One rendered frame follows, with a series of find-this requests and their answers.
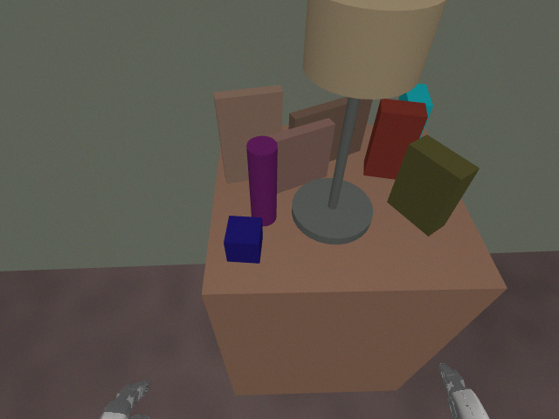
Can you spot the left robot hand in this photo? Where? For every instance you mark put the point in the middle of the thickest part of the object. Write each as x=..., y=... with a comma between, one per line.
x=126, y=399

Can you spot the right robot hand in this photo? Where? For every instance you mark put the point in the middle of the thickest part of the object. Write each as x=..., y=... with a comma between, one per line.
x=462, y=402

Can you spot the desk lamp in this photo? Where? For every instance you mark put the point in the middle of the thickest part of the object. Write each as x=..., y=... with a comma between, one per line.
x=361, y=49

